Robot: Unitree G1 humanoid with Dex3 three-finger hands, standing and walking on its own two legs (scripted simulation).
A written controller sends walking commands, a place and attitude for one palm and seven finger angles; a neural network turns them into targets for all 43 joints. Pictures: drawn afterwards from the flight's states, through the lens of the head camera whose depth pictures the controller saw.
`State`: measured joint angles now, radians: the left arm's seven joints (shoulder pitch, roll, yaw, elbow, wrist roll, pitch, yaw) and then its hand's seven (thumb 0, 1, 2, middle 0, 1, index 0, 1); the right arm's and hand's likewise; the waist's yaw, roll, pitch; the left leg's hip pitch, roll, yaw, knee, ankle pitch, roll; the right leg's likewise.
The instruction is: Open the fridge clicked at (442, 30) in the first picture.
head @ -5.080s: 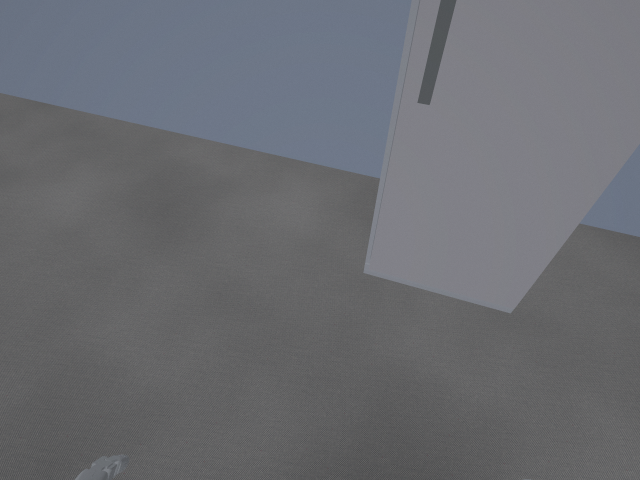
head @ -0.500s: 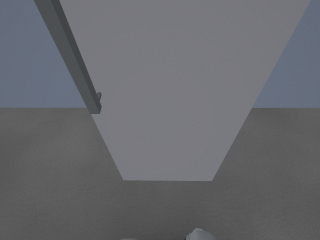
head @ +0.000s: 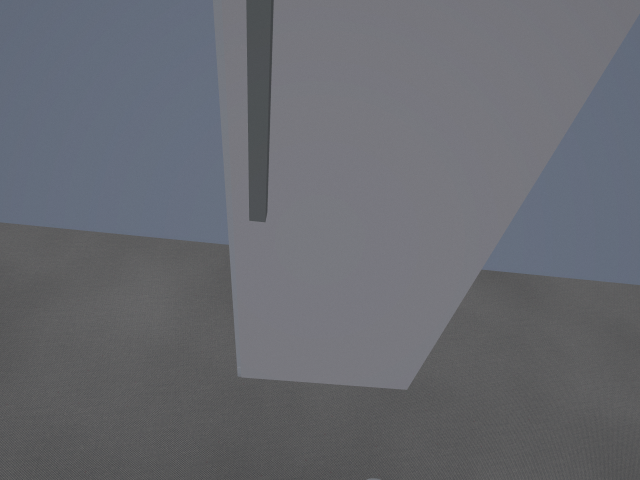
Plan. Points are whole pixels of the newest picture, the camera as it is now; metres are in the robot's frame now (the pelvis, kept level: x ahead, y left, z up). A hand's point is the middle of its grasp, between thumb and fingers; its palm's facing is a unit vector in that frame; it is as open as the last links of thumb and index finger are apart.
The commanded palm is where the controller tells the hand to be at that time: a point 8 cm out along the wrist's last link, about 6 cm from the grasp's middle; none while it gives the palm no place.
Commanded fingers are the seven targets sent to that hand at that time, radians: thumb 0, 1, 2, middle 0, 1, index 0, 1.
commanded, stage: come to a stop and stand still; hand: left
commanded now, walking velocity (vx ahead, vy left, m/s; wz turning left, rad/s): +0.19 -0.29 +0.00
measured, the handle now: (261, 90) +0.54 +0.14 +0.24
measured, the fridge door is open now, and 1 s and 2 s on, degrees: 0 0 0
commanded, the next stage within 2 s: none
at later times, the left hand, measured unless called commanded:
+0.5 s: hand out of the picture +0.03 +0.17 -0.18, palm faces -0.04 -0.99 -0.12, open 7.3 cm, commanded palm none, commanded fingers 0.00 0.90 0.90 -0.20 -0.30 -0.20 -0.30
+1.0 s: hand out of the picture +0.01 +0.15 -0.17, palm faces +0.10 -0.96 -0.27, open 7.2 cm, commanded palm none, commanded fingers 0.00 0.90 0.90 -0.20 -0.30 -0.20 -0.30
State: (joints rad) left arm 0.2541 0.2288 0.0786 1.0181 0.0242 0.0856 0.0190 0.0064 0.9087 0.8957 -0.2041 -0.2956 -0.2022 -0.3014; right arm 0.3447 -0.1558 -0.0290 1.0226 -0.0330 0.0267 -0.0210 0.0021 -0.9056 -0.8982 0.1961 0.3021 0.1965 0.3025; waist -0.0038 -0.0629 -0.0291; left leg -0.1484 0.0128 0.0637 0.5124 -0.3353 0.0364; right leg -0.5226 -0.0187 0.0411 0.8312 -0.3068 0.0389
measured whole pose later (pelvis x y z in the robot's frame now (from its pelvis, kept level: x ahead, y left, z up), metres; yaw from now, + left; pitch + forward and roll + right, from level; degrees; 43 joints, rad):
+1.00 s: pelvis +0.00 -0.04 +0.00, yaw +1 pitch -1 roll +1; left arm 0.23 0.16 0.05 1.05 0.03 0.00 0.06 -0.01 0.93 0.90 -0.21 -0.30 -0.20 -0.30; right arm 0.14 -0.23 -0.07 1.01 -0.02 0.06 -0.02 0.01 -0.91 -0.90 0.19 0.30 0.19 0.30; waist 0.04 0.02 0.10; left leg -0.40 0.02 0.02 0.92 -0.43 -0.06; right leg -0.22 -0.06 -0.10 0.48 -0.24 -0.01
